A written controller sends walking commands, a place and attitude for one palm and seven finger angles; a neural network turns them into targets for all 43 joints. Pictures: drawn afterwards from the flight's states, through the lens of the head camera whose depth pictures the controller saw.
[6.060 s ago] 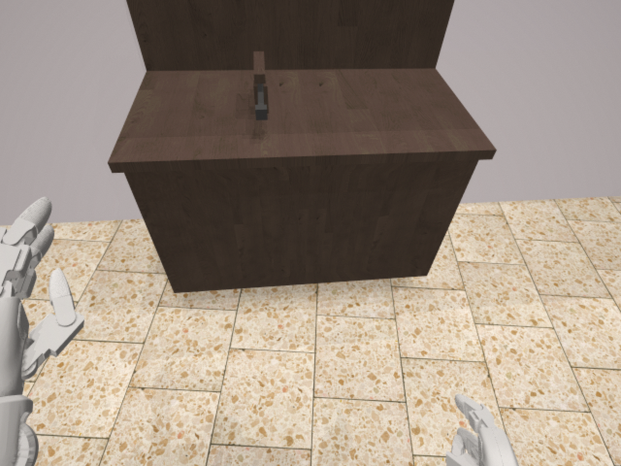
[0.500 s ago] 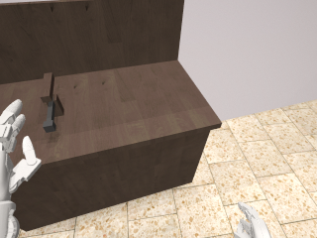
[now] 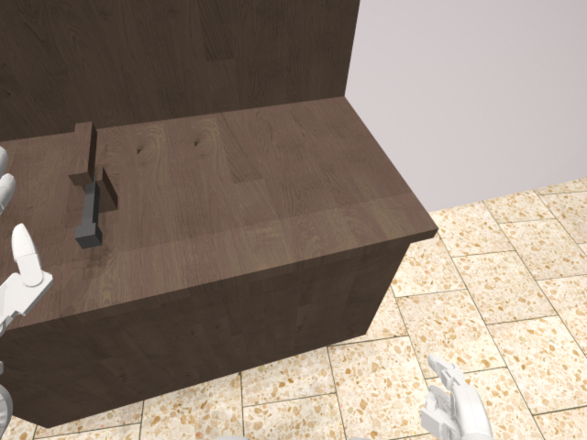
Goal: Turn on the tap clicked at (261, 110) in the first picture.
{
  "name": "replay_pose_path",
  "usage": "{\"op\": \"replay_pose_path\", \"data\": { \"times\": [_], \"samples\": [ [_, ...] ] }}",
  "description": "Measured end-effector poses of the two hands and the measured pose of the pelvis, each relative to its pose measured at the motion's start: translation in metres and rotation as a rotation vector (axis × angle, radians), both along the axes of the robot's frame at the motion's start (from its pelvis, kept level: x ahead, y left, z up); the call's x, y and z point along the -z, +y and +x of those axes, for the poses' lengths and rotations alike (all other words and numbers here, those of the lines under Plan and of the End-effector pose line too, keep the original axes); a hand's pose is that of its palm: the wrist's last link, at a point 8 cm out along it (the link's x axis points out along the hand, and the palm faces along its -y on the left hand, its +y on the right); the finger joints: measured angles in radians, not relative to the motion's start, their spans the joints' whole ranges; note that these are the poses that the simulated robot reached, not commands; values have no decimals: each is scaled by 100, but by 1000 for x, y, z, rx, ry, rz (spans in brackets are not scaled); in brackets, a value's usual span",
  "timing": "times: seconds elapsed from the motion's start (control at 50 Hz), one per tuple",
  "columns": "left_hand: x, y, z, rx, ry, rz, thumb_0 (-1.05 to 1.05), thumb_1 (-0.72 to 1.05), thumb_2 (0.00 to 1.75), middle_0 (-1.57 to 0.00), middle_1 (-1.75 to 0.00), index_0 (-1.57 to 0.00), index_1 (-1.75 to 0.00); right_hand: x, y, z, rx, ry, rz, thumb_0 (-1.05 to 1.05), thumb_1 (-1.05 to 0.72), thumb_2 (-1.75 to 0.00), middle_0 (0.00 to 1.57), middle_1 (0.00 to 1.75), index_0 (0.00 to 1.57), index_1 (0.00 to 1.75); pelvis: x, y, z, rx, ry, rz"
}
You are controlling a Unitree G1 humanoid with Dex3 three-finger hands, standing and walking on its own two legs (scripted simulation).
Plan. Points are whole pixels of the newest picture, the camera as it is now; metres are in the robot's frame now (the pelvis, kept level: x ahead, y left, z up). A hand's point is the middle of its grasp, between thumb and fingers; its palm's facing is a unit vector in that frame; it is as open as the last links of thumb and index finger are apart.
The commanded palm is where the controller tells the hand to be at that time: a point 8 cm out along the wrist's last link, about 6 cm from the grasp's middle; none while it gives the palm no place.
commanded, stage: come to a stop and stand still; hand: left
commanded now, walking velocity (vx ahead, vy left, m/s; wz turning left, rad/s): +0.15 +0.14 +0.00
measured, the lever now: (89, 235) +0.37 +0.36 +0.02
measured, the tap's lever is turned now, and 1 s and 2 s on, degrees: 0 0 0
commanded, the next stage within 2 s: look again from close up in 0.94 s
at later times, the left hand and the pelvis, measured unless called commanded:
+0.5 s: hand (52, 231) +0.26 +0.28 +0.18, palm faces +0.40 -0.84 -0.36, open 7.4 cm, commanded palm +0.20 +0.31 +0.20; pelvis +0.04 +0.03 +0.03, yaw -1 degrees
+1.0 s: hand (24, 222) +0.26 +0.30 +0.20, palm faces +0.41 -0.81 -0.42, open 7.5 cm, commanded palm +0.19 +0.32 +0.20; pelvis +0.03 +0.04 +0.03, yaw +0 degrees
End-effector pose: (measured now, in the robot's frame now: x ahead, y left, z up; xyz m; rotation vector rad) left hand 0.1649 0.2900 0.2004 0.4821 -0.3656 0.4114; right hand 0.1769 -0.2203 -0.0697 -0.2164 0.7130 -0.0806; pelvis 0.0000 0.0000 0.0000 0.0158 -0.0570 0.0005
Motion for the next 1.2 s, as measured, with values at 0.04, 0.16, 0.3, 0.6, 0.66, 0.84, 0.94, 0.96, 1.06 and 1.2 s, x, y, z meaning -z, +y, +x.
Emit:
{"op": "replay_pose_path", "data": {
  "times": [0.04,0.16,0.3,0.6,0.66,0.84,0.94,0.96,1.06,1.2],
  "samples": [
    [0,1,12,-8,32,-15,1,89,90,-21,-31,-21,-30,-2,8,0,1,-3,32,1,-91,-90,20,30,20,30,-6,0,5,-3,7,7],
    [-10,-18,36,46,76,24,2,89,90,-21,-31,-21,-30,4,17,6,-27,4,77,1,-90,-90,20,30,20,30,-11,-1,22,-17,20,-14],
    [-9,-5,43,36,142,5,1,88,90,-22,-31,-21,-30,-5,6,15,18,58,18,1,-91,-90,20,30,20,30,-22,10,36,0,31,-18],
    [-4,27,54,45,126,-96,2,89,90,-21,-31,-21,-30,-45,41,54,11,-61,-36,1,-91,-90,20,30,20,30,-32,36,38,18,49,-34],
    [-6,29,50,50,125,-95,2,89,90,-21,-31,-21,-30,-48,51,55,-2,-74,-17,1,-91,-90,20,30,20,30,-33,38,36,21,52,-35],
    [4,36,40,-6,154,-139,2,89,90,-21,-31,-21,-30,-37,56,36,-15,-21,-2,1,-90,-90,20,30,20,30,-34,40,32,17,43,-40],
    [4,34,42,-5,151,-143,2,89,90,-21,-31,-21,-30,-30,47,22,6,19,-13,1,-90,-90,20,30,20,30,-34,41,31,15,37,-40],
    [3,33,43,-1,150,-139,2,89,90,-21,-31,-21,-30,-29,45,19,13,25,-15,1,-90,-90,20,30,20,30,-34,41,31,15,36,-40],
    [-25,69,68,-16,26,42,2,88,90,-21,-31,-21,-30,-24,38,5,-21,51,-29,1,-91,-90,20,30,20,30,-30,37,21,23,61,-40],
    [6,31,63,162,130,-33,2,89,90,-21,-30,-20,-30,-28,30,-12,66,9,-23,1,-91,-90,20,30,20,30,-28,51,28,48,59,-31]
  ]
}}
